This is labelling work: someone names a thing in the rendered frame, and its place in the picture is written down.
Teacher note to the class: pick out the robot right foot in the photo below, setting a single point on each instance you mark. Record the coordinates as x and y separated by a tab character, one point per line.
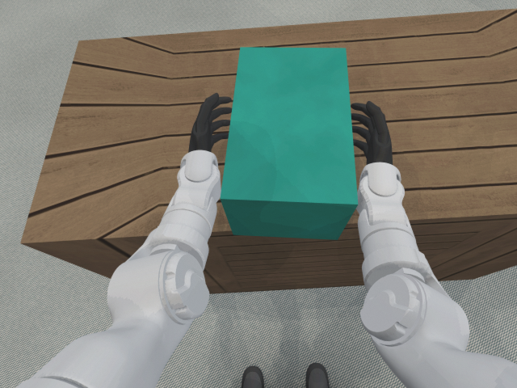
316	376

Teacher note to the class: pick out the right robot forearm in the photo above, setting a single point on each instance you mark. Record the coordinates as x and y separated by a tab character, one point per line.
385	233

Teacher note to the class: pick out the robot left hand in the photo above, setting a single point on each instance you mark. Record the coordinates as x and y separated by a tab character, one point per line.
203	128

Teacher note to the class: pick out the robot left foot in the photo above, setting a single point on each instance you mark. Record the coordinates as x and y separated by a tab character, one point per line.
252	378

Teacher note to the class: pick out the pedestal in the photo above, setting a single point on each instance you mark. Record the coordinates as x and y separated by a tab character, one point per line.
446	83

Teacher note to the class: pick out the left robot upper arm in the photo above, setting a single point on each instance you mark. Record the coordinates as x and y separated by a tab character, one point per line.
152	301

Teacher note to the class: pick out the carton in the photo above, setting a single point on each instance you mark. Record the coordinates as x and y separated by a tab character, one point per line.
290	164

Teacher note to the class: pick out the right robot upper arm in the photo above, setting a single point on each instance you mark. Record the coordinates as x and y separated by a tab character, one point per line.
422	336

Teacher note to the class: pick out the robot right hand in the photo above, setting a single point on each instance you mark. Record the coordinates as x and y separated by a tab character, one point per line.
378	147

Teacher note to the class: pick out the left robot forearm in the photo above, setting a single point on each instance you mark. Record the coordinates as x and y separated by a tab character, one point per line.
189	218

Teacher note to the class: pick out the robot foot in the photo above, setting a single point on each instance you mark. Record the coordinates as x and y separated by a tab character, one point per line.
252	378
316	376

